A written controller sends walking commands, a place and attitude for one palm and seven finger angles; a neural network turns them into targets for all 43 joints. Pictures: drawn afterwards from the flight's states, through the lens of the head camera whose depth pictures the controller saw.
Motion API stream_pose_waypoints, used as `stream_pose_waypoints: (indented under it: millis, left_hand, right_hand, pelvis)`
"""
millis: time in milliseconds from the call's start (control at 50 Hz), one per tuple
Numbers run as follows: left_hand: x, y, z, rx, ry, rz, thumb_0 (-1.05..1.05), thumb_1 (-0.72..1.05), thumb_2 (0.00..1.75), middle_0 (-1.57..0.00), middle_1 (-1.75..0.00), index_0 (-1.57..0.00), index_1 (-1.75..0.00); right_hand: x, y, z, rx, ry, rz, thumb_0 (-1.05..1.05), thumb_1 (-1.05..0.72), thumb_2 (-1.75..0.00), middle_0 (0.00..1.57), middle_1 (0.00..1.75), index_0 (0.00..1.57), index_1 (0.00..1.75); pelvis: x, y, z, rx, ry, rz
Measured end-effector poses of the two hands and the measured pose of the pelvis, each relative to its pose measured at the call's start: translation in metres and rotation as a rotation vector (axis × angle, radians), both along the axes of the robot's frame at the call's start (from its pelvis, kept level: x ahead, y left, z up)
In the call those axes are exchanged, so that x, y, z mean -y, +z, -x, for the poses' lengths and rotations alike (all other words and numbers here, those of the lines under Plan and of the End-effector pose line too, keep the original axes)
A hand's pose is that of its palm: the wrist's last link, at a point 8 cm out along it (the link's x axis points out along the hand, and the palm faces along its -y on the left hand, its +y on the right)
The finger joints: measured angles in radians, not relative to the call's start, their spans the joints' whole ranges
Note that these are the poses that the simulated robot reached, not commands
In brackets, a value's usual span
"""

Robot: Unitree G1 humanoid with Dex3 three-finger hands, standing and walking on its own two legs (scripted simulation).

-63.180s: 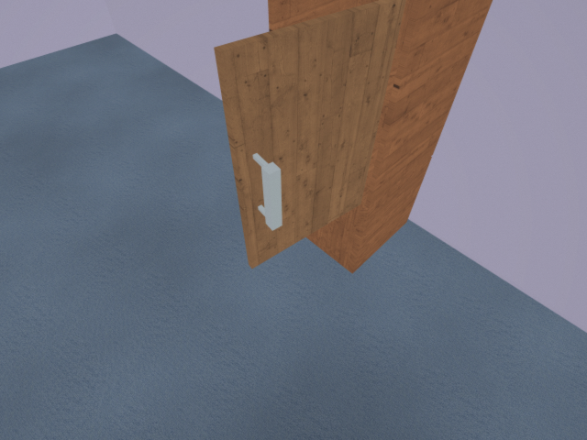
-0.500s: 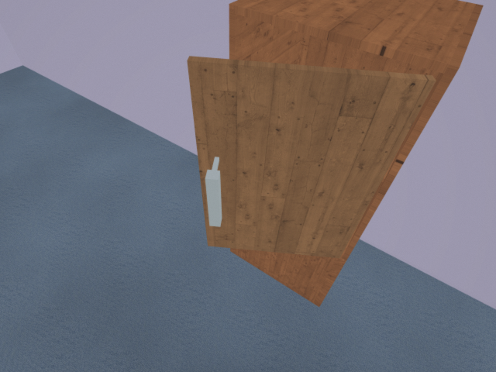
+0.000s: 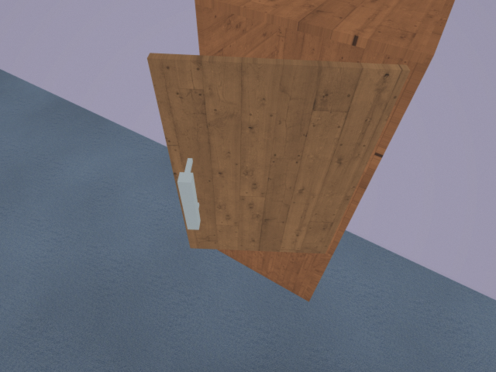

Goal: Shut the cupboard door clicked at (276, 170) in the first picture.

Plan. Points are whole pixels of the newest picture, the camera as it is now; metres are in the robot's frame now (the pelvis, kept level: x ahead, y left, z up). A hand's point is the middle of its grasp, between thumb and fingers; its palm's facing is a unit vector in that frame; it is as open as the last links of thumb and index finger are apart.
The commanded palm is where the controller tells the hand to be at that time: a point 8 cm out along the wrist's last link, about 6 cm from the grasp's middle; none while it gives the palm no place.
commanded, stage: shuffle to correct the standing spot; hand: left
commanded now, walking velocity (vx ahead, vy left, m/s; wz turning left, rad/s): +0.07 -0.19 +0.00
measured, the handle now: (191, 195) +0.48 +0.15 -0.05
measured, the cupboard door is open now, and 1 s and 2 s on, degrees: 29 29 29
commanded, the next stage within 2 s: come to a stop and stand still in 0.06 s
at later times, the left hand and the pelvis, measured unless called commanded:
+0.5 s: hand out of the picture +0.02 +0.12 -0.18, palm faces +0.08 -0.99 -0.09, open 7.4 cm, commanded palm none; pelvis +0.04 -0.02 +0.01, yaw +1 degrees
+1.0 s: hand out of the picture +0.03 +0.18 -0.17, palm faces +0.02 -0.97 -0.22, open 7.4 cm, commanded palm none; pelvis +0.03 +0.01 +0.00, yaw +1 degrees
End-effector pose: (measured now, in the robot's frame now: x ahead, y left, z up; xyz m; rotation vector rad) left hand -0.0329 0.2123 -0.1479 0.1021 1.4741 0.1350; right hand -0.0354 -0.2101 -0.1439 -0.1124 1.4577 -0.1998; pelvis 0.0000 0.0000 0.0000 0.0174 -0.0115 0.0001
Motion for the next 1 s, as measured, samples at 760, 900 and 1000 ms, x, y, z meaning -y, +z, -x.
stream_pose_waypoints:
  millis: [760,900,1000]
  left_hand:
    - [0.009,0.007,-0.031,0.051,0.009,-0.037,0.01,0.91,0.9,-0.2,-0.3,-0.19,-0.3]
    - [-0.014,0.012,-0.044,0.085,-0.014,-0.079,0.01,0.91,0.9,-0.2,-0.3,-0.19,-0.3]
    - [-0.018,0.012,-0.059,0.111,-0.03,-0.077,0.01,0.91,0.9,-0.2,-0.3,-0.19,-0.3]
  right_hand:
    - [0.025,0.008,-0.098,0.151,0.115,0.022,0.0,-0.95,-0.9,0.21,0.3,0.2,0.3]
    - [0.009,-0.004,-0.072,0.111,0.097,-0.022,0.0,-0.93,-0.9,0.2,0.3,0.2,0.3]
    - [-0.001,-0.003,-0.058,0.078,0.086,-0.041,0.01,-0.92,-0.9,0.2,0.3,0.2,0.3]
  pelvis:
    - [0.007,0.005,-0.029,-0.002,0.026,0.039]
    - [-0.002,0.002,-0.029,0.003,0.022,0.03]
    - [-0.005,0.002,-0.03,-0.002,0.016,0.023]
